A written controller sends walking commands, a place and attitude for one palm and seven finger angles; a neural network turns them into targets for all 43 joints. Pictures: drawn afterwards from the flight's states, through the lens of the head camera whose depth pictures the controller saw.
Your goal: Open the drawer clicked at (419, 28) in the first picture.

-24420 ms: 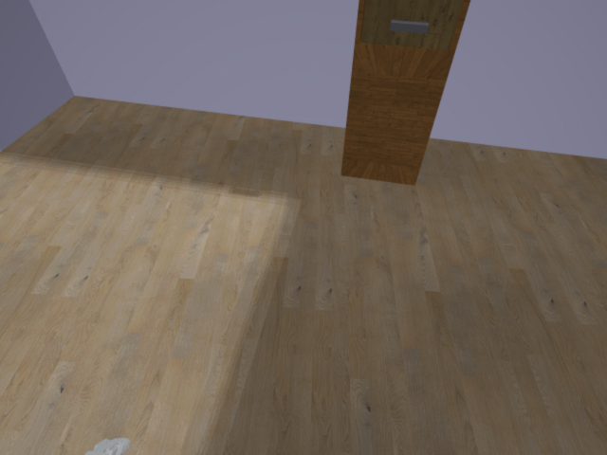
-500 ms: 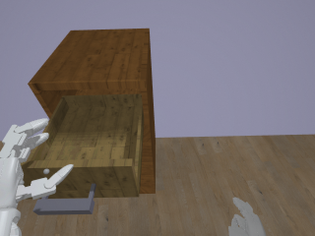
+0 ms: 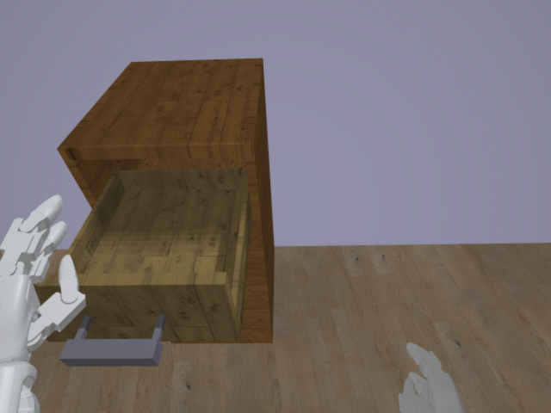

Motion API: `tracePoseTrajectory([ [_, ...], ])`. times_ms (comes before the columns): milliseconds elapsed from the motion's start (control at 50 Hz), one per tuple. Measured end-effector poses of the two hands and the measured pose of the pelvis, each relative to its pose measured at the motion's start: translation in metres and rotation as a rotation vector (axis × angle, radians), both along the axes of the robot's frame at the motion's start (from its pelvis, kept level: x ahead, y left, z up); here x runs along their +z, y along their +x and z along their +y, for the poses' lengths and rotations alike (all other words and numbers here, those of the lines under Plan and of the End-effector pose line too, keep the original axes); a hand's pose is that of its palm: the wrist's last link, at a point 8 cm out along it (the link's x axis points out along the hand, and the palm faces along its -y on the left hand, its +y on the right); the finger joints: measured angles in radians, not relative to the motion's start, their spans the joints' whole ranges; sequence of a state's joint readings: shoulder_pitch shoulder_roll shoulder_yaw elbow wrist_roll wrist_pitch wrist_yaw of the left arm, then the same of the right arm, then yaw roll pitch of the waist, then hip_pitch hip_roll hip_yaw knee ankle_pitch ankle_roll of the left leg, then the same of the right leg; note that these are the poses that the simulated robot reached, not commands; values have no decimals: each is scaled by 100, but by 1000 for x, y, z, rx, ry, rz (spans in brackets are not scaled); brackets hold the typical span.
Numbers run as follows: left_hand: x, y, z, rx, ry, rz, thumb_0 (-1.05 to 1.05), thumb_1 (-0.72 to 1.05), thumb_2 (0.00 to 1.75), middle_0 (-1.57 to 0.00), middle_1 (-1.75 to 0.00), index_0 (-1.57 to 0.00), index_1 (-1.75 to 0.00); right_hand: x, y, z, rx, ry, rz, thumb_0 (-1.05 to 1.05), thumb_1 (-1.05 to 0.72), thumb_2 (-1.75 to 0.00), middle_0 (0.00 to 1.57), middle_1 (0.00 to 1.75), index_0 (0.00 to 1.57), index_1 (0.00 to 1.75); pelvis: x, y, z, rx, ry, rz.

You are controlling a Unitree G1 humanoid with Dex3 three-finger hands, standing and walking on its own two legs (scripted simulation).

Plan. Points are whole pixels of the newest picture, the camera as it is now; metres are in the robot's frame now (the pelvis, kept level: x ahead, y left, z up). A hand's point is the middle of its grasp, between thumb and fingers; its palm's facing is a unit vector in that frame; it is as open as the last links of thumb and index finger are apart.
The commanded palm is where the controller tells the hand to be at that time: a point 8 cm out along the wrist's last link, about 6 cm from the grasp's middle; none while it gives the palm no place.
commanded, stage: step back with the hand held close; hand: left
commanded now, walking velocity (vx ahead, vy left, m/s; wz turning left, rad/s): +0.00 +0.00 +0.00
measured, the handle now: (118, 336) +0.21 +0.27 -0.01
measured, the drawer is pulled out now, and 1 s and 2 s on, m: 0.29 0.29 0.29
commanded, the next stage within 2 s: stop stepping back and stand still in 1.20 s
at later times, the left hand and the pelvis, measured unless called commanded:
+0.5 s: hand (30, 328) +0.15 +0.27 +0.16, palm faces +0.33 -0.82 -0.47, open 7.4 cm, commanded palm +0.08 +0.31 +0.18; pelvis -0.04 +0.03 -0.01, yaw +1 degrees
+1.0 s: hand out of the picture +0.07 +0.29 +0.16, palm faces +0.42 -0.79 -0.45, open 7.4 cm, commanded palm -0.01 +0.33 +0.18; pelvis -0.12 +0.04 -0.02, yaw +4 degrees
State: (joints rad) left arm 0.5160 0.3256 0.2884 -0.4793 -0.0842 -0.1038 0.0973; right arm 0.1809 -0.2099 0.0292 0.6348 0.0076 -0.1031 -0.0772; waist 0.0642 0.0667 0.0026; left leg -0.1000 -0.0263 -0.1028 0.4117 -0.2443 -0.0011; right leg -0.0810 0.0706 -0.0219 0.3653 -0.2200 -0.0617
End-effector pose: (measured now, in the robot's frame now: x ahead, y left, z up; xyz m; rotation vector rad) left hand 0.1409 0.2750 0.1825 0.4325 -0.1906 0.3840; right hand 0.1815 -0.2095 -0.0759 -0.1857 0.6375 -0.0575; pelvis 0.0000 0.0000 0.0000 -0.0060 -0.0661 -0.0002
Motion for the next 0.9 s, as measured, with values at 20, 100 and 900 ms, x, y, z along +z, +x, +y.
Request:
tracePoseTrajectory([
  [20, 0, 0, 0, 0, 2, -1, 1, 87, 89, -21, -32, -21, -31, 0, -1, -1, -2, -1, 2, 1, -90, -90, 20, 30, 20, 30, 0, 0, 0, 0, 0, -1],
  [100, 8, -2, 2, -6, 41, -23, 1, 88, 90, -21, -31, -21, -31, -2, -6, -5, -7, -4, 19, 1, -90, -90, 20, 30, 20, 30, 0, -3, 0, 14, -8, 23],
  [900, 1, -101, 39, -61, 111, -151, 1, 88, 90, -21, -31, -21, -30, -8, -114, 11, -25, -139, 140, 1, -90, -90, 21, 30, 20, 30, -21, -99, 35, 77, -29, 118],
])
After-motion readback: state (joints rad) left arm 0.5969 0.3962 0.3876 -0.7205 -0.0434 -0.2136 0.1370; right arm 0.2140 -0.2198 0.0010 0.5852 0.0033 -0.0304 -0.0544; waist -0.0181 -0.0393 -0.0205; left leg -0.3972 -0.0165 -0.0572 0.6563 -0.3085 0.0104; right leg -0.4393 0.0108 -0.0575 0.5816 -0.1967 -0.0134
